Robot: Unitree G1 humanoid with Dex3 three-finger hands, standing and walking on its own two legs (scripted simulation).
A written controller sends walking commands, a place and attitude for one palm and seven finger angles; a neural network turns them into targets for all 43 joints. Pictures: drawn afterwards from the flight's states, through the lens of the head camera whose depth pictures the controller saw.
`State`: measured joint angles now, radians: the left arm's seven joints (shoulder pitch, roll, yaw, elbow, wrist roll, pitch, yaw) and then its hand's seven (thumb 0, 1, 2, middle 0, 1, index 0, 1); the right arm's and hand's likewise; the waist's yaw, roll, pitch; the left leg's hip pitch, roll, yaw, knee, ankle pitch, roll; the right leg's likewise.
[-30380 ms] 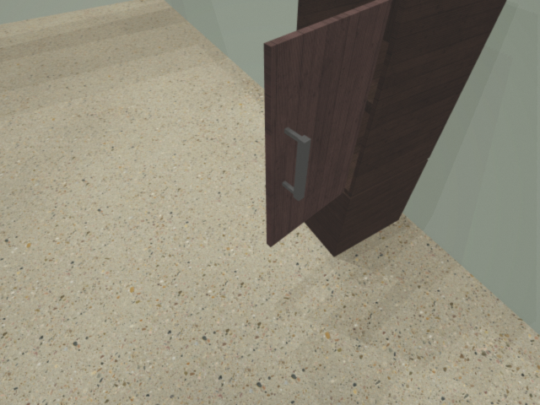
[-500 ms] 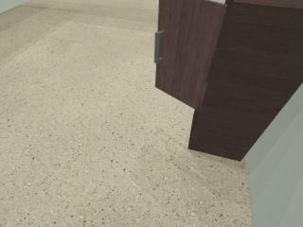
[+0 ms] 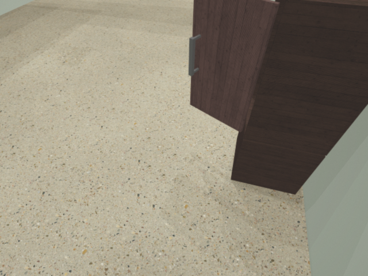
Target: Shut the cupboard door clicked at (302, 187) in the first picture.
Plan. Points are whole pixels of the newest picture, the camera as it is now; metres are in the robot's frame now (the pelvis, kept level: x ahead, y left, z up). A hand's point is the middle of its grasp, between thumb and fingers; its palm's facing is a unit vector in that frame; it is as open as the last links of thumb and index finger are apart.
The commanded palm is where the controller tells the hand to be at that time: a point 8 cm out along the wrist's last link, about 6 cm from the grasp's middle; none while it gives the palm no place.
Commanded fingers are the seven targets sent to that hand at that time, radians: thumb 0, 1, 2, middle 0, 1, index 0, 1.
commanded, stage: look to check the result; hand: left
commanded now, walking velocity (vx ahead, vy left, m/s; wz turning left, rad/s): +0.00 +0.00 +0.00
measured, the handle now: (194, 55) +1.00 +0.00 -0.03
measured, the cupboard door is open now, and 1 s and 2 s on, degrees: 65 65 65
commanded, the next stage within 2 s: walk to a spot facing it in 0.04 s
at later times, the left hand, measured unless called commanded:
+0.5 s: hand out of the picture +0.03 +0.22 -0.19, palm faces +0.17 -0.95 -0.25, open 7.4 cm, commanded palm none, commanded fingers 0.00 0.90 0.90 -0.20 -0.30 -0.20 -0.30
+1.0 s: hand out of the picture -0.03 +0.18 -0.15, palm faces +0.45 -0.84 -0.31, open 7.4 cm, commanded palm none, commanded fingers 0.00 0.90 0.90 -0.20 -0.30 -0.20 -0.30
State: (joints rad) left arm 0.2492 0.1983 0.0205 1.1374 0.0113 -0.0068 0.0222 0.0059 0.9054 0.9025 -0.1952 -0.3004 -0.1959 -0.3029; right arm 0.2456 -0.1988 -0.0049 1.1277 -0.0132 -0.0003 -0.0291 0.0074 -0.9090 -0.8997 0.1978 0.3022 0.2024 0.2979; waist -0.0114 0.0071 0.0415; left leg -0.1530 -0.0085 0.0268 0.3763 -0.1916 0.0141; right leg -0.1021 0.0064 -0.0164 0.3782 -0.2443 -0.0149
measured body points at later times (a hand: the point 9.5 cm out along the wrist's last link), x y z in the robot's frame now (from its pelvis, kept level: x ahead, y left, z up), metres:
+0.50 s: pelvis +0.00 +0.01 -0.02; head +0.02 +0.02 +0.43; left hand +0.03 +0.27 -0.17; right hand +0.06 -0.24 -0.17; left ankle +0.01 +0.11 -0.75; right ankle -0.02 -0.11 -0.75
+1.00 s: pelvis +0.00 -0.04 +0.00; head +0.04 -0.05 +0.44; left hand -0.05 +0.22 -0.13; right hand +0.17 -0.27 -0.15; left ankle -0.05 +0.08 -0.66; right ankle +0.04 -0.16 -0.75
